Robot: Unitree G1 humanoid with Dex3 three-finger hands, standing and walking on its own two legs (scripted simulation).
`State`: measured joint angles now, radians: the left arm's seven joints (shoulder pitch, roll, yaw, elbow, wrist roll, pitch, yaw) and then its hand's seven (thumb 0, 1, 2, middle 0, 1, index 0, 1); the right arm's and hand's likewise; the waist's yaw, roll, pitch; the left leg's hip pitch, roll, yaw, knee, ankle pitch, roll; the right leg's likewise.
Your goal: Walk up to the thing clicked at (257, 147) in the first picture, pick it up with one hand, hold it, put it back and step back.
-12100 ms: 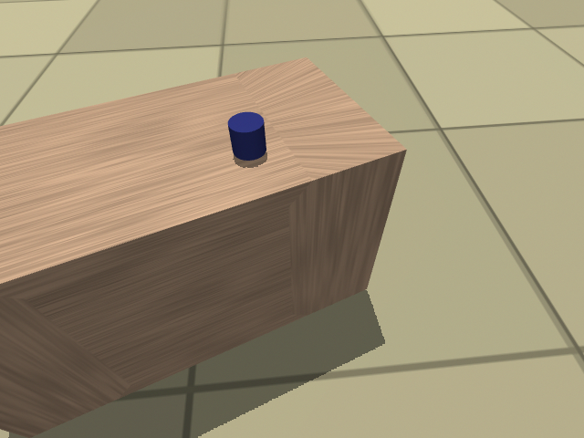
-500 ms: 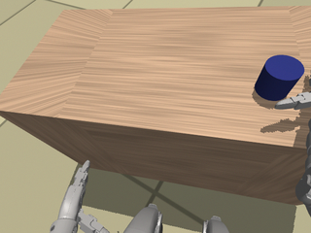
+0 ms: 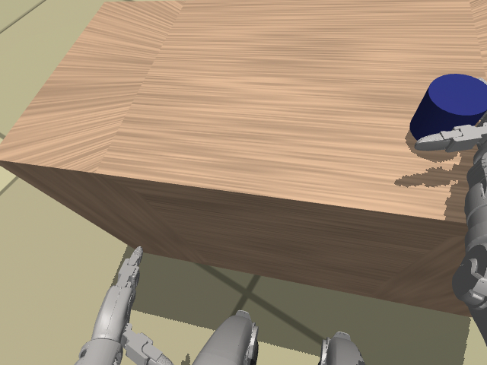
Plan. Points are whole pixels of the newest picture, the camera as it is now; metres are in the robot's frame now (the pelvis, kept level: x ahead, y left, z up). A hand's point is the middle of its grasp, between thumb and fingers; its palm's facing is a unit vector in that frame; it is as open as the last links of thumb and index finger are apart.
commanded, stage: close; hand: right
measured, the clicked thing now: (447, 112) +0.55 -0.21 +0.05
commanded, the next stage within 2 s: settle in 0.54 s
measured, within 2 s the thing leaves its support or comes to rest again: leaves its support in 0.98 s
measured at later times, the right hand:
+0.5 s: hand (466, 108) +0.52 -0.21 +0.09, palm faces +0.20 +0.98 +0.00, open 10.5 cm
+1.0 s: hand (459, 113) +0.51 -0.20 +0.09, palm faces +0.17 +0.99 +0.00, open 7.5 cm
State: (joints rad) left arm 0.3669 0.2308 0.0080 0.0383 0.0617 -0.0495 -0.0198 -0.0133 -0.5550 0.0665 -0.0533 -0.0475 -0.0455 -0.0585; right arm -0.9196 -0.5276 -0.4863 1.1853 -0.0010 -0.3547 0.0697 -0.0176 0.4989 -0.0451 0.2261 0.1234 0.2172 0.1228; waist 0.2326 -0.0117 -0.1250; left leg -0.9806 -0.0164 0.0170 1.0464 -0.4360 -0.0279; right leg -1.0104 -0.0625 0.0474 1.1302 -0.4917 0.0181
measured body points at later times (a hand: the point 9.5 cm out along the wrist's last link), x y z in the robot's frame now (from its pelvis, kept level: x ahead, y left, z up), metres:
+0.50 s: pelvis +0.01 +0.00 +0.01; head +0.12 -0.03 +0.44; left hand +0.17 +0.26 +0.00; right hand +0.51 -0.26 +0.09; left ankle +0.03 +0.14 -0.65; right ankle +0.02 -0.13 -0.65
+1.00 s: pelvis +0.01 +0.00 +0.02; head +0.11 -0.02 +0.46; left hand +0.16 +0.27 +0.00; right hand +0.49 -0.25 +0.10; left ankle +0.03 +0.14 -0.65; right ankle +0.02 -0.13 -0.65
